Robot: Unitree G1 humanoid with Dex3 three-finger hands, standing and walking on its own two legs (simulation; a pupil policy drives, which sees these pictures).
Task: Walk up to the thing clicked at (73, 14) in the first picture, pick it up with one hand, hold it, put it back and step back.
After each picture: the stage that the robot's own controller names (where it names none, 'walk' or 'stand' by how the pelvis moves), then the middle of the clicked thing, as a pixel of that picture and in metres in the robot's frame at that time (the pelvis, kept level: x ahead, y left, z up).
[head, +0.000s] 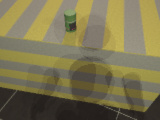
stand; (70, 21) +0.81 +0.09 -0.05
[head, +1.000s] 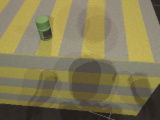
walk; (44, 28) +0.69 +0.25 -0.03
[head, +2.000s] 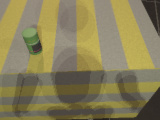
stand; (32, 41) +0.59 +0.26 -0.03
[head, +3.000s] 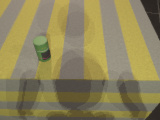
stand; (42, 49) +0.59 +0.22 -0.05
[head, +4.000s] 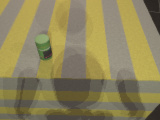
stand; (44, 47) +0.58 +0.21 -0.05
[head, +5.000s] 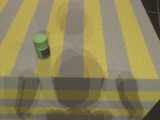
stand; (42, 47) +0.59 +0.22 -0.05
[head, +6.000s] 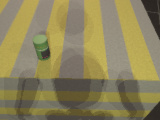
stand; (42, 47) +0.59 +0.22 -0.05
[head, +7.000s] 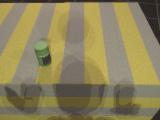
rise first; (43, 54) +0.57 +0.23 -0.05
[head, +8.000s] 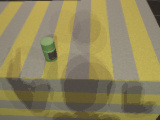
go down; (49, 49) +0.59 +0.23 -0.05
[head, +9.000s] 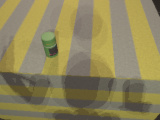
go down; (50, 45) +0.60 +0.22 -0.04
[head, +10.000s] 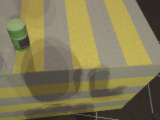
go down; (19, 35) +0.56 +0.22 +0.00
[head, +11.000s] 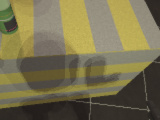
close in; (4, 16) +0.58 +0.23 +0.02
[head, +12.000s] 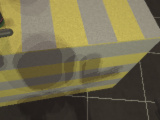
close; out of the picture +0.59 +0.24 +0.04
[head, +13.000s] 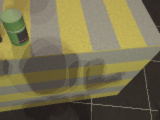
lift; (15, 28) +0.54 +0.19 +0.03
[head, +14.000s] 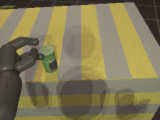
close; (49, 59) +0.55 +0.18 -0.02
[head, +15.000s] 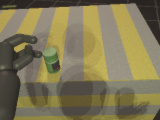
hold; (51, 60) +0.55 +0.18 -0.03
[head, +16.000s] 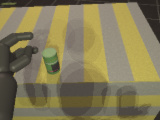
stand; (51, 61) +0.53 +0.18 -0.03
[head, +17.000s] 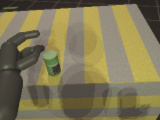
stand; (52, 63) +0.53 +0.18 -0.03
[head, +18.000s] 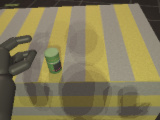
stand; (53, 60) +0.54 +0.17 -0.03
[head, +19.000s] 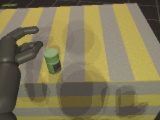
close; (52, 61) +0.54 +0.17 -0.03
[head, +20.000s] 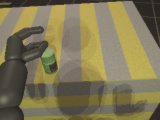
stand; (49, 61) +0.54 +0.18 -0.04
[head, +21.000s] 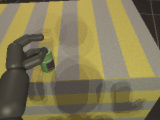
stand; (46, 59) +0.53 +0.19 -0.04
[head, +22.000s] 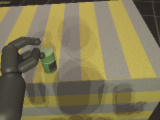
crouch; (48, 60) +0.54 +0.18 -0.04
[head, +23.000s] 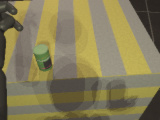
crouch; (43, 58) +0.54 +0.18 -0.04
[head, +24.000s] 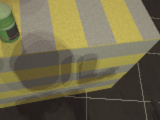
lower; (4, 24) +0.54 +0.19 +0.03
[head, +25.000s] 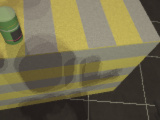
lower; (9, 26) +0.54 +0.19 +0.03
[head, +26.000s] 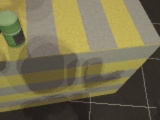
lower; (11, 30) +0.54 +0.19 +0.03
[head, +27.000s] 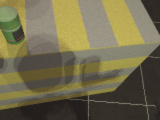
lower; (11, 26) +0.54 +0.19 +0.03
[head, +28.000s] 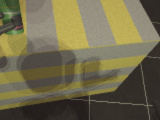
open; (11, 16) +0.59 +0.19 +0.04
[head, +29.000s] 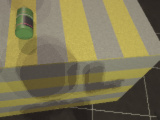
sink last; (24, 23) +0.62 +0.18 -0.01
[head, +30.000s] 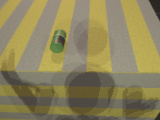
stand; (58, 41) +0.66 +0.19 -0.02
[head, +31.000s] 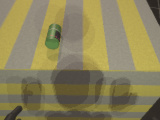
stand; (53, 36) +0.64 +0.17 -0.02
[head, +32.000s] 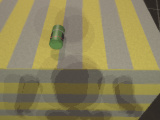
stand; (57, 36) +0.65 +0.15 -0.04
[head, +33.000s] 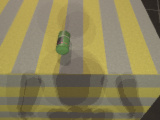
walk; (63, 42) +0.65 +0.13 -0.07
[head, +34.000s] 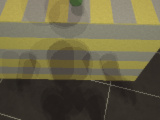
walk; out of the picture +0.85 +0.06 -0.05
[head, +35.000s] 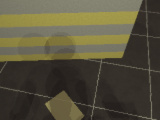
walk; out of the picture +1.17 +0.11 -0.05
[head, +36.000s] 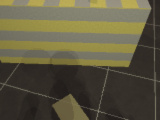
stand; out of the picture +1.22 -0.04 -0.08
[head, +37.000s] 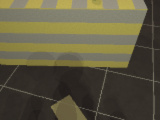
stand; out of the picture +1.22 -0.07 -0.08
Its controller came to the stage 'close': yes
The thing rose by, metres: 0.01
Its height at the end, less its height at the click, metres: -0.02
